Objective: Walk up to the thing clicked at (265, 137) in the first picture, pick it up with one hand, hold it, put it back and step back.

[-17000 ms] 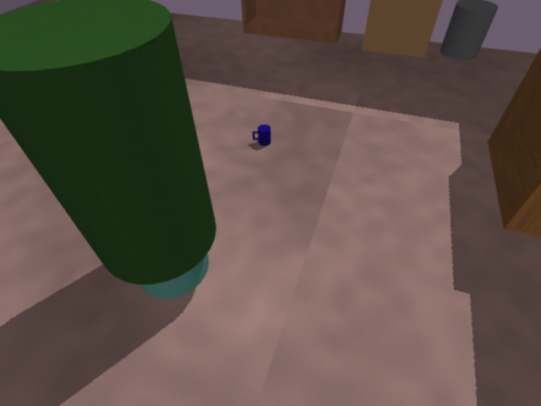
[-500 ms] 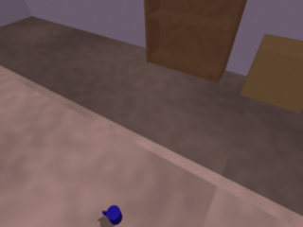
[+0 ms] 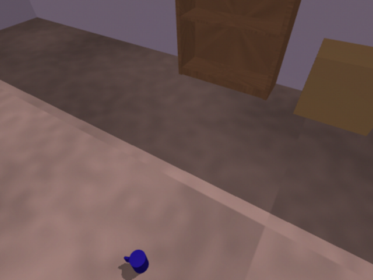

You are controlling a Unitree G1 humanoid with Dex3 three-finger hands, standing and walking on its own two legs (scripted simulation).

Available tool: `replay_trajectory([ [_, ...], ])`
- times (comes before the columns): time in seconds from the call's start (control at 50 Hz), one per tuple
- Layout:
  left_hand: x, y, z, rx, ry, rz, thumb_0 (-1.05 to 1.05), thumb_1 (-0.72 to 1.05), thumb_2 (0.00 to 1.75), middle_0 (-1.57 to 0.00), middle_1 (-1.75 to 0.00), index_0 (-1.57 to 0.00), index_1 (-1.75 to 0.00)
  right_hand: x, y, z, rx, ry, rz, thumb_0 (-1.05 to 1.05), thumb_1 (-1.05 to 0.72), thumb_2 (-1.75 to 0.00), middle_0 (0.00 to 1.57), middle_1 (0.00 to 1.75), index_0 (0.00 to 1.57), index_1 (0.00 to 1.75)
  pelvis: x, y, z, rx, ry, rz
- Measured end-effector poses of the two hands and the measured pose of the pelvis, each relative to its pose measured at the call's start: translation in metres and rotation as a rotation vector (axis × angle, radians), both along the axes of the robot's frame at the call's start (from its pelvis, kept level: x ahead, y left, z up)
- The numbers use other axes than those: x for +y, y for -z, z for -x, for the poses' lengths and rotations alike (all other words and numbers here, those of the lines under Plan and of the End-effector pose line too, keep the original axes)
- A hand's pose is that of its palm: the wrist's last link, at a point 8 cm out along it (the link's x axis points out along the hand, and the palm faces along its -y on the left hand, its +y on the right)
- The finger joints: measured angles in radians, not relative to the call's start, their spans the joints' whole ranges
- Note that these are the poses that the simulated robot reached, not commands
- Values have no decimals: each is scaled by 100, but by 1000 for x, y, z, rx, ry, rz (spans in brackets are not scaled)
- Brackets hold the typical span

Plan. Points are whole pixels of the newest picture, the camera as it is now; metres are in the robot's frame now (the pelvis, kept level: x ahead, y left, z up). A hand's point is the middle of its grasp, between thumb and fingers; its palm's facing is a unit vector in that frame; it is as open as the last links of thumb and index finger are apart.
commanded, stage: stand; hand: left
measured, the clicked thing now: (135, 261) +0.39 +0.28 -0.73
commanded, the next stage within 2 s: none
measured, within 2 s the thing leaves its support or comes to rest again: neither
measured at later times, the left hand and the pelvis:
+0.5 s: hand out of the picture +0.07 +0.24 -0.16, palm faces -0.03 -0.94 -0.35, open 7.4 cm; pelvis +0.00 -0.01 +0.00, yaw +0 degrees
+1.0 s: hand out of the picture +0.08 +0.24 -0.16, palm faces -0.04 -0.94 -0.35, open 7.4 cm; pelvis +0.01 -0.01 +0.00, yaw -1 degrees
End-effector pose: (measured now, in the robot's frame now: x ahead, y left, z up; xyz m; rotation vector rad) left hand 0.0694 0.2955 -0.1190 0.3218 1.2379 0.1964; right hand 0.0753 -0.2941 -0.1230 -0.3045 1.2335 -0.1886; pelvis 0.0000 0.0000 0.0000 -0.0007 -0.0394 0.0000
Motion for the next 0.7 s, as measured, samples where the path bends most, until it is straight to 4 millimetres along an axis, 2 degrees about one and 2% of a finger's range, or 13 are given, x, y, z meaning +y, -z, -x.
replay_trajectory([
  [0.36, -6, 0, 3, 3, 4, -1, 0, 90, 90, -20, -30, -20, -30, -8, 2, 14, 26, 9, 1, 1, -91, -90, 20, 30, 20, 30, -6, 0, 1, 1, 1, 0],
  [0.7, -8, -1, -8, -12, 13, -2, 0, 90, 90, -20, -30, -20, -30, -10, 0, 7, 11, 7, 5, 1, -91, -90, 20, 30, 20, 30, -8, 0, -4, 0, 9, -1],
])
